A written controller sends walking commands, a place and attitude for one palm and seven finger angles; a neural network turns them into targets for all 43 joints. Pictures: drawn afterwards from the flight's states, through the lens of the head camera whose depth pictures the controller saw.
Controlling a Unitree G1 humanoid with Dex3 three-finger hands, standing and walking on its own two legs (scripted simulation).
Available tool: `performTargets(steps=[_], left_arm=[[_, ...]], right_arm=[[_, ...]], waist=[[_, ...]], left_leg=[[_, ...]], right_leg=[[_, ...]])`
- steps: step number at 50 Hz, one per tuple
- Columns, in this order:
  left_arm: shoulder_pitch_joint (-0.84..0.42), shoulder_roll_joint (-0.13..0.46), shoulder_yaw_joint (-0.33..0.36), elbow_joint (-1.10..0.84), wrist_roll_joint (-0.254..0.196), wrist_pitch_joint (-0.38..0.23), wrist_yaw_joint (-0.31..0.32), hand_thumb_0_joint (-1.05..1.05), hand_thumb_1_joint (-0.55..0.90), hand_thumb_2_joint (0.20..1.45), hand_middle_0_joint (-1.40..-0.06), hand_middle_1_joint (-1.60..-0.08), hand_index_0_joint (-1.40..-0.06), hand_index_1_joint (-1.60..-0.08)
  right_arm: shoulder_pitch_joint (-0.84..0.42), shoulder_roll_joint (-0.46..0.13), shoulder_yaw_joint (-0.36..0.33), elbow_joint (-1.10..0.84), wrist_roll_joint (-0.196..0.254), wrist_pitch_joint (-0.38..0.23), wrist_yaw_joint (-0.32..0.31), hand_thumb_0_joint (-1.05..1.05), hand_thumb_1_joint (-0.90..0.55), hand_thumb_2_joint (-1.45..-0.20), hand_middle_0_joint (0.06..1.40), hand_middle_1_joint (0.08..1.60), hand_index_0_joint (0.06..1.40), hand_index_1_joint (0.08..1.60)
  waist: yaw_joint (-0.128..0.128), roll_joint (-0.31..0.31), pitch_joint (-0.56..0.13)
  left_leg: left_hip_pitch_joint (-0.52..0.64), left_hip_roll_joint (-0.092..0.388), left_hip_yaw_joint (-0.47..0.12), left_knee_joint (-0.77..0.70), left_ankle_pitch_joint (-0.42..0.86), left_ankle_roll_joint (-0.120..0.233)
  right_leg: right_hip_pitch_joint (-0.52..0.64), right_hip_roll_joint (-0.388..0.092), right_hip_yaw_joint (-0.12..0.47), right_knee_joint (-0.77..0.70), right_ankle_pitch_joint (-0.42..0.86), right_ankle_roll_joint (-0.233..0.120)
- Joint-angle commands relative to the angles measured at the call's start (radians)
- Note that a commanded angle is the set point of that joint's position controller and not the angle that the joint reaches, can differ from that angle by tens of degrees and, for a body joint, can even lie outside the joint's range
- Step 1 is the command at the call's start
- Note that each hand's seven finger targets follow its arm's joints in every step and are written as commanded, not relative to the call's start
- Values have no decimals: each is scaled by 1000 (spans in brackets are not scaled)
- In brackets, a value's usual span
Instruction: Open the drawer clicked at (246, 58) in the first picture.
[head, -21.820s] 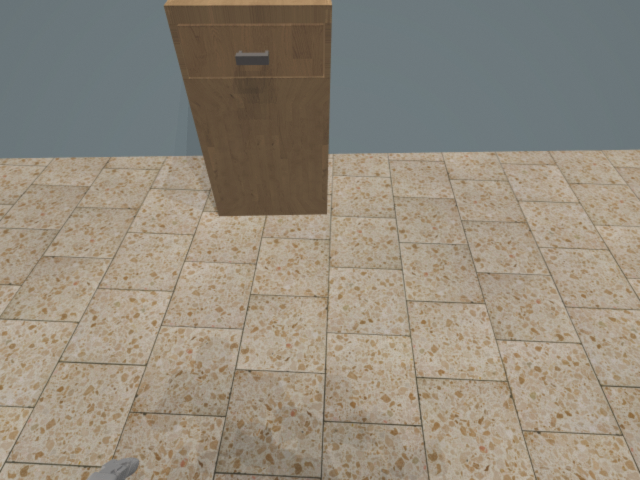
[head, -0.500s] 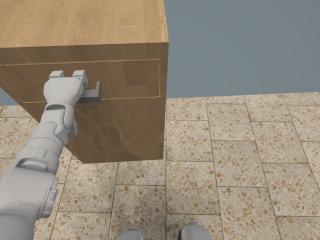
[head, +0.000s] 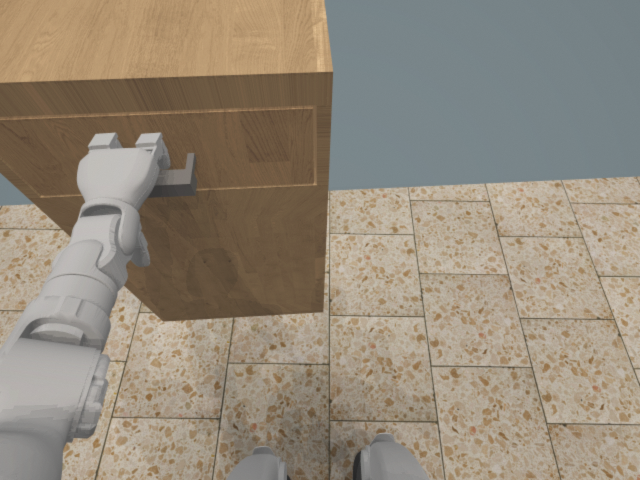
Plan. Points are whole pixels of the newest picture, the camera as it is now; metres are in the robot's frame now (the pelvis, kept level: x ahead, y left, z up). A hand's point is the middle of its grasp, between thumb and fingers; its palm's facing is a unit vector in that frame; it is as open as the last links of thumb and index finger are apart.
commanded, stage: lift the fingers back up to retry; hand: left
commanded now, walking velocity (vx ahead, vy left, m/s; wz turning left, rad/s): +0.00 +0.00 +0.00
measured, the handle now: (160, 172) +0.53 +0.23 +0.02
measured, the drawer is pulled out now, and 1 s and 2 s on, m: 0.00 0.00 0.00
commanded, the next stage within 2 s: re-aim the fingers above the handle in 0.72 s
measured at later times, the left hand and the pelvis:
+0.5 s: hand (142, 177) +0.48 +0.23 +0.06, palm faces +0.00 -0.04 -1.00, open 13.7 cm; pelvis +0.04 +0.01 +0.03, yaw -1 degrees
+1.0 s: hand (137, 177) +0.46 +0.22 +0.08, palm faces +0.03 -0.04 -1.00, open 13.8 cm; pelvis +0.04 -0.01 +0.03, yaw +0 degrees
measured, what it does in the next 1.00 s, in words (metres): stands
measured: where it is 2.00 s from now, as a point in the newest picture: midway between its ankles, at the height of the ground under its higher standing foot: outside the picture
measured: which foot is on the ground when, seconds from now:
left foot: down 0.00-1.00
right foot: down 0.00-1.00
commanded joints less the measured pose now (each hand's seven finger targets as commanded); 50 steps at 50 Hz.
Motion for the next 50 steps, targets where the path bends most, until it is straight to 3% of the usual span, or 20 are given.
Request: performTargets(steps=[1, 4, 6, 13, 17, 20, 22, 24, 27, 28, 29, 31, 33, 35, 36, 37, 42, 44, 47, 50], left_arm=[[-307, 133, 29, -168, -10, -49, -8, 0, -500, 300, -300, -1200, -300, -1200], [-337, 185, 69, -214, -10, -66, 1, 0, -500, 300, -300, -1200, -300, -1200], [-323, 161, 56, -228, -9, -73, 11, 0, -500, 300, -300, -1200, -300, -1200], [-331, 212, 118, -352, -5, -96, 58, 0, -500, 300, -300, -1200, -300, -1200], [-323, 241, 149, -345, 4, -54, 91, 0, -500, 300, -300, -1200, -300, -1200], [-275, 244, 160, -367, 0, -11, 91, 0, -500, 300, -300, -1200, -300, -1200], [-248, 202, 133, -408, -11, 12, 75, 0, -500, 300, -300, -1200, -300, -1200], [-248, 231, 154, -469, -25, 17, 62, 0, -500, 300, -300, -1200, -300, -1200], [-229, 217, 135, -474, -26, 40, 36, 0, -500, 300, -300, -1200, -300, -1200], [-181, 168, 98, -435, -26, 56, 22, 0, -500, 300, -300, -1200, -300, -1200], [-155, 185, 116, -410, -28, 65, 9, 0, -500, 300, -300, -1200, -300, -1200], [-106, 116, 54, -339, -35, 88, -31, 0, -500, 300, -300, -1200, -300, -1200], [-113, 117, 38, -339, -39, 83, -66, 0, -500, 300, -300, -1200, -300, -1200], [-157, 120, 26, -379, -43, 54, -97, 0, -500, 300, -300, -1200, -300, -1200], [-182, 162, 58, -389, -36, 30, -103, 0, -500, 300, -300, -1200, -300, -1200], [-196, 142, 40, -425, -36, 3, -108, 0, -500, 300, -300, -1200, -300, -1200], [-268, 238, 140, -492, -18, -116, -51, 0, -500, 300, -300, -1200, -300, -1200], [-285, 186, 111, -526, -13, -133, -10, 0, -500, 300, -300, -1200, -300, -1200], [-245, 216, 155, -442, -1, -98, 49, 0, -500, 300, -300, -1200, -300, -1200], [-217, 211, 145, -367, 5, -29, 67, 0, -500, 300, -300, -1200, -300, -1200]], right_arm=[[122, -151, -57, -68, 1, -22, -10, 0, -900, -900, 200, 300, 200, 300], [118, -153, -58, -68, 1, -21, -15, 0, -900, -900, 200, 300, 200, 300], [110, -147, -60, -68, 3, -21, -14, 0, -900, -900, 200, 300, 200, 300], [94, -146, -69, -62, -3, -17, -8, 0, -900, -900, 200, 300, 200, 300], [74, -148, -66, -58, -3, -4, 2, 0, -900, -900, 200, 300, 200, 300], [59, -146, -67, -68, 1, 5, 13, 0, -900, -900, 200, 300, 200, 300], [48, -143, -71, -83, 7, 7, 19, 0, -900, -900, 200, 300, 200, 300], [30, -148, -70, -94, 9, 9, 14, 0, -900, -900, 200, 300, 200, 300], [17, -147, -67, -97, 15, 11, 10, 0, -900, -900, 200, 300, 200, 300], [11, -145, -67, -99, 17, 13, 11, 0, -900, -900, 200, 300, 200, 300], [10, -150, -64, -97, 19, 17, 11, 0, -900, -900, 200, 300, 200, 300], [-1, -152, -59, -99, 25, 24, 12, 0, -900, -900, 200, 300, 200, 300], [-18, -155, -54, -113, 26, 31, 6, 0, -900, -900, 200, 300, 200, 300], [-24, -152, -52, -125, 25, 33, -2, 0, -900, -900, 200, 300, 200, 300], [-21, -153, -54, -120, 23, 34, -9, 0, -900, -900, 200, 300, 200, 300], [-24, -147, -53, -130, 19, 32, -12, 0, -900, -900, 200, 300, 200, 300], [-16, -131, -59, -115, 6, 14, -27, 0, -900, -900, 200, 300, 200, 300], [-13, -121, -67, -109, 2, 5, -17, 0, -900, -900, 200, 300, 200, 300], [-4, -126, -70, -82, 1, 0, -7, 0, -900, -900, 200, 300, 200, 300], [-6, -130, -67, -76, 5, 1, 5, 0, -900, -900, 200, 300, 200, 300]], waist=[[-40, -7, -357], [-34, -19, -371], [-33, -6, -355], [-4, 58, -416], [8, 56, -393], [33, 85, -445], [33, 67, -442], [35, 36, -456], [32, 12, -393], [28, 1, -367], [35, -14, -348], [26, -61, -265], [26, -83, -241], [22, -60, -250], [23, -60, -259], [24, -51, -277], [31, 7, -311], [27, 47, -352], [36, 27, -356], [45, 22, -362]], left_leg=[[229, -28, -26, -147, 219, 17], [248, -28, -29, -161, 243, 19], [275, -29, -29, -175, 252, 17], [400, -24, -34, -198, 437, 4], [416, -21, -35, -219, 510, -2], [472, -15, -31, -230, 636, -11], [507, -7, -32, -241, 693, -14], [526, -4, -34, -254, 719, -10], [524, -7, -29, -285, 701, -5], [521, -8, -24, -291, 686, -4], [514, -5, -23, -301, 695, -7], [484, -9, -10, -323, 603, -3], [470, -17, 0, -342, 527, 4], [482, -23, 3, -346, 495, 9], [487, -24, 0, -343, 486, 10], [490, -30, 1, -340, 487, 13], [482, -40, -7, -312, 502, 9], [509, -40, -11, -294, 556, 1], [480, -39, -5, -285, 556, -7], [449, -41, 6, -297, 543, -7]], right_leg=[[280, 48, 19, -135, 142, -25], [319, 48, 24, -150, 164, -25], [322, 49, 21, -163, 168, -25], [382, 53, 11, -171, 284, -30], [409, 54, 1, -178, 320, -30], [468, 53, 1, -180, 391, -30], [487, 54, -3, -197, 416, -26], [536, 51, 2, -210, 440, -25], [560, 49, -2, -235, 449, -22], [555, 50, -3, -244, 443, -21], [565, 48, -4, -250, 443, -24], [552, 47, -9, -271, 415, -22], [572, 43, -1, -287, 397, -23], [583, 37, 8, -296, 383, -24], [584, 37, 12, -292, 382, -26], [592, 36, 16, -292, 388, -24], [576, 36, 27, -263, 403, -28], [558, 39, 22, -248, 418, -31], [548, 43, 17, -235, 427, -30], [579, 41, 17, -234, 444, -30]])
